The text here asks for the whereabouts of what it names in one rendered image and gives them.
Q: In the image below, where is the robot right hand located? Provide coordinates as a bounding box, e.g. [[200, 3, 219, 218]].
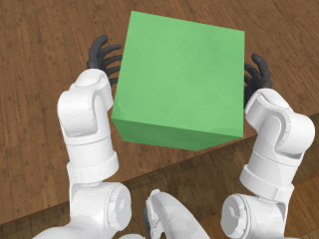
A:
[[243, 53, 273, 109]]

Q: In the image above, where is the left robot upper arm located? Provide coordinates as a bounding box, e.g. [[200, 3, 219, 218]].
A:
[[32, 182, 132, 239]]

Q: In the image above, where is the carton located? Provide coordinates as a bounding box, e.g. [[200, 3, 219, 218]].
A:
[[111, 11, 245, 151]]

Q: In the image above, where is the robot left hand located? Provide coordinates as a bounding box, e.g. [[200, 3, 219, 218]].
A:
[[87, 34, 123, 86]]

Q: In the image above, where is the left robot forearm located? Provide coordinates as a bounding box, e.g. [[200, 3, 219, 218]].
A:
[[57, 69, 119, 215]]

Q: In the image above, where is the right robot upper arm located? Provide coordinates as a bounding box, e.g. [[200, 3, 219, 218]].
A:
[[220, 193, 299, 239]]

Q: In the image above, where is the right robot forearm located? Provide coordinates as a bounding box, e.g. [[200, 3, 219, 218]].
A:
[[239, 88, 315, 233]]

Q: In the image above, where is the robot right shin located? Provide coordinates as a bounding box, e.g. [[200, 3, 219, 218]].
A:
[[148, 189, 164, 239]]

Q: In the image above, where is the right robot thigh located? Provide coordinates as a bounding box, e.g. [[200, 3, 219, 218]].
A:
[[146, 192, 210, 239]]

